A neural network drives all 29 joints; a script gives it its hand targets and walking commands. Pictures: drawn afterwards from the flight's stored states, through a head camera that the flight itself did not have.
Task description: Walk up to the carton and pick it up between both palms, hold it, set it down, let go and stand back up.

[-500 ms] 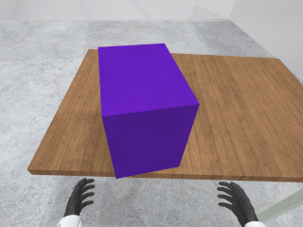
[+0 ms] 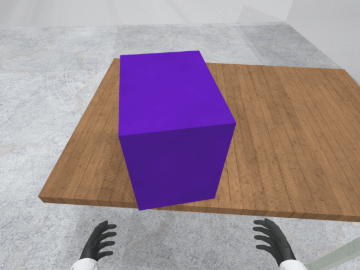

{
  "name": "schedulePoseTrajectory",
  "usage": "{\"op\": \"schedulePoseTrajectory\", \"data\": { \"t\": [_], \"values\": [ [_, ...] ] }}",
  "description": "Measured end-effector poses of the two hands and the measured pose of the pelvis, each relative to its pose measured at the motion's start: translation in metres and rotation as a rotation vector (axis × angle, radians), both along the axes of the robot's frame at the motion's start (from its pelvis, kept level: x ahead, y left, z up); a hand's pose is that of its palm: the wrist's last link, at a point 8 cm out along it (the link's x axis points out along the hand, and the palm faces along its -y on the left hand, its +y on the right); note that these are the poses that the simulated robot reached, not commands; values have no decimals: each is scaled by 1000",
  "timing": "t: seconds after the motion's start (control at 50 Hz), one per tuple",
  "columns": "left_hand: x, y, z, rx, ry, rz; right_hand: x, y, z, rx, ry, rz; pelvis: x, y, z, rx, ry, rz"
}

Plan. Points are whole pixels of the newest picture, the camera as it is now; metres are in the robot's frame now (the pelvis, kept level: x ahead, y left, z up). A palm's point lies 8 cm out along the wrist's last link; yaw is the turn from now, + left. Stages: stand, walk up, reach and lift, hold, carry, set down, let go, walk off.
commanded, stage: set down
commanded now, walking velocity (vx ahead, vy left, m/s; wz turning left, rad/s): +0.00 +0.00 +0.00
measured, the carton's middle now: (169, 129) +0.42 +0.07 +0.09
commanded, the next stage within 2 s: let go in 0.30 s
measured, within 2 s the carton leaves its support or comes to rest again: neither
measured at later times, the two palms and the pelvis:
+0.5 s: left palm (97, 266) +0.15 +0.21 -0.10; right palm out of the picture +0.14 -0.23 -0.08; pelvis -0.01 +0.00 +0.00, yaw -1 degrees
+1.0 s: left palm out of the picture +0.13 +0.25 -0.12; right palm out of the picture +0.11 -0.22 -0.12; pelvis +0.00 +0.02 -0.01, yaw -1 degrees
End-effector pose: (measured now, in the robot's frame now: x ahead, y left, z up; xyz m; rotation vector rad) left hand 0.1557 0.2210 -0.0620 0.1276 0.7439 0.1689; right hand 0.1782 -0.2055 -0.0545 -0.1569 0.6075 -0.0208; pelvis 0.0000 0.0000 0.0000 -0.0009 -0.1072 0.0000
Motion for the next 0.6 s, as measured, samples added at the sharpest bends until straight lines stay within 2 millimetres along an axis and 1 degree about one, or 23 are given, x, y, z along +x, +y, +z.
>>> {"op": "schedulePoseTrajectory", "data": {
  "t": [0.14, 0.28, 0.46, 0.6],
  "values": [
    [-12, -3, -13, 1, 55, -18, -15, -10, -13, -21, 47, -9, -2, -6, -1, 2, -1, 5],
    [-17, -8, -28, -14, 119, -54, -31, -17, -23, -50, 101, -27, -5, -9, -2, 6, 1, 0],
    [-10, -9, -36, -26, 142, -92, -40, -21, -28, -73, 128, -46, -7, -4, -2, 5, 14, -10],
    [1, -4, -35, -24, 142, -108, -38, -15, -28, -75, 119, -48, -5, 4, -2, 4, 25, -24]
  ]
}}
